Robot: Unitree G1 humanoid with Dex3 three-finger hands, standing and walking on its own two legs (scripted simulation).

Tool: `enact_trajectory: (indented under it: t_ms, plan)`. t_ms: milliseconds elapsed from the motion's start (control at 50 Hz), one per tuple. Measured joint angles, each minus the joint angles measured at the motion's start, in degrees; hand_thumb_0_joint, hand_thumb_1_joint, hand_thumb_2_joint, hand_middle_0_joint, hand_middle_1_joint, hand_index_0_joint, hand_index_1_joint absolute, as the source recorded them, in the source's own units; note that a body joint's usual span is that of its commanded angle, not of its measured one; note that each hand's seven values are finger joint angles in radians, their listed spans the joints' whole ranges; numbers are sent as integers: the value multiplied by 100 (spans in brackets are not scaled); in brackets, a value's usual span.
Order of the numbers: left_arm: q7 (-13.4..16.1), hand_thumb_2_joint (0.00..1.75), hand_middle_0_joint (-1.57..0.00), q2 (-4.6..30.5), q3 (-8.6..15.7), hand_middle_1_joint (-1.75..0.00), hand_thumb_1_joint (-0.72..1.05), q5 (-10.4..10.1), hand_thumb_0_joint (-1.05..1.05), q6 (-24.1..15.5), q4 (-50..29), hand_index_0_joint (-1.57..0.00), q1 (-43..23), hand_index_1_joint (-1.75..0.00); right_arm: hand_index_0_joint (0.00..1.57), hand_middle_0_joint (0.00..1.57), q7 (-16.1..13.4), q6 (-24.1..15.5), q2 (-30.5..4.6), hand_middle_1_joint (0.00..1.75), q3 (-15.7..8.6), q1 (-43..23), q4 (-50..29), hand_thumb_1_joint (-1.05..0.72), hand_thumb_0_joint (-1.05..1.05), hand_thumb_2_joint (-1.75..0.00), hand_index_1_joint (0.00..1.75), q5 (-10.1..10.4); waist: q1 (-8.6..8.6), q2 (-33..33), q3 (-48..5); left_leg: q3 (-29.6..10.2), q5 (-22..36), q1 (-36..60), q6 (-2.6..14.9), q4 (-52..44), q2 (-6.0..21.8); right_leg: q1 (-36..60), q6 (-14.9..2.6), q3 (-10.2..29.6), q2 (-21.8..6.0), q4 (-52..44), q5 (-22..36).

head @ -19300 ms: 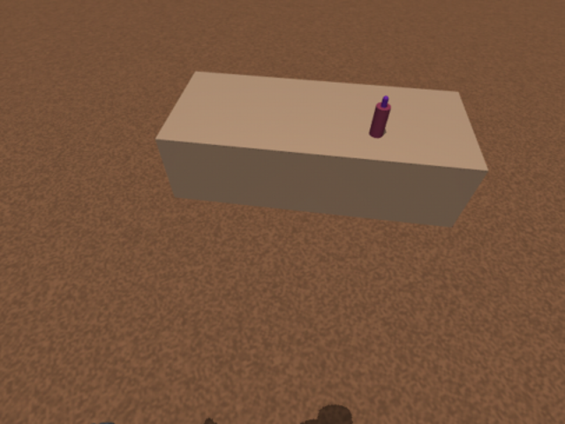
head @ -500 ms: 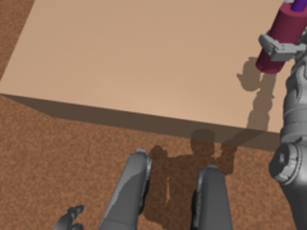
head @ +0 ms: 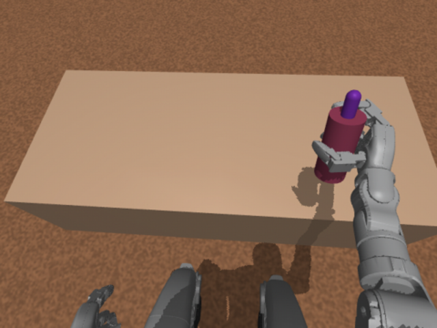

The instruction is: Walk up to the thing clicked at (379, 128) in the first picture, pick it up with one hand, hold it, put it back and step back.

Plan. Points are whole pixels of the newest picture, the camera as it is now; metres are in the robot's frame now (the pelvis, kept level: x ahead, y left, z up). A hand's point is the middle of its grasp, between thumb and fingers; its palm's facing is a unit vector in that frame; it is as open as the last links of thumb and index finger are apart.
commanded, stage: lift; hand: right
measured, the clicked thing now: (340, 137) +0.44 -0.18 +0.05
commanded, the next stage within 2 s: hold in 0.90 s
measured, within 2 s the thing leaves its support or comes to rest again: neither
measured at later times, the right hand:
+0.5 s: hand (351, 149) +0.38 -0.17 +0.10, palm faces +0.14 +0.99 -0.02, open 9.6 cm
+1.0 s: hand (362, 153) +0.36 -0.17 +0.12, palm faces +0.13 +0.99 -0.02, open 9.6 cm
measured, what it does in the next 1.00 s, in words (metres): rises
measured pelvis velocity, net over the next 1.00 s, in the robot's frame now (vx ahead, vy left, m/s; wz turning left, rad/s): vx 0.03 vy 0.00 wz -0.01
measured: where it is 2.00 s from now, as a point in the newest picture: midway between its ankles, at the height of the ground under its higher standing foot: outside the picture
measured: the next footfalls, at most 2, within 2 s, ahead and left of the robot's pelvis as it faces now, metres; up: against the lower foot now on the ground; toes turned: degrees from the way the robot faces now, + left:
none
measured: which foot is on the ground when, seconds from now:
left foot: down 0.00-1.00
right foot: down 0.00-1.00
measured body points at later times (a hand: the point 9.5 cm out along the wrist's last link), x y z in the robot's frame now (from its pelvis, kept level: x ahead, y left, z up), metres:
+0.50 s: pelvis +0.02 +0.00 +0.05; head +0.09 +0.00 +0.49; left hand +0.13 +0.26 -0.07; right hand +0.37 -0.22 +0.10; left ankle +0.06 +0.14 -0.63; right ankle +0.03 -0.14 -0.63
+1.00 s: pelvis +0.03 +0.00 +0.06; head +0.07 +0.00 +0.51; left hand +0.16 +0.25 -0.05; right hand +0.35 -0.22 +0.12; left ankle +0.06 +0.14 -0.63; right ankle +0.03 -0.14 -0.63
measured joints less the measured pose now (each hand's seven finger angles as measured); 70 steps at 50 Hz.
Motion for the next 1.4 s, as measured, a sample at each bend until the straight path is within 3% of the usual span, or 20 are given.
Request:
enact_trajectory:
  t_ms: [460, 1400]
  plan:
    - [39, 90, -19, -59, 10, -29, 89, -16, 1, -222, 202, -19, -24, -30, 68, 90, 63, -323, 342, 114, 461, 1369, -822, 27, 7, -108, 102, 201, -245, 1, 266, -38, 298, 1701, 16, -1226, 11, 1751, 1, -116, -26, -1329, 355]
    - [120, 91, -20, -97, -20, -30, 89, -53, 1, -226, 211, -20, -122, -31, 67, 90, 157, -227, 459, 115, 745, 2255, -1538, 27, 7, -109, 103, 317, -429, -5, 449, -48, 517, 2928, -10, -2123, 49, 2981, -28, -176, -8, -2255, 601]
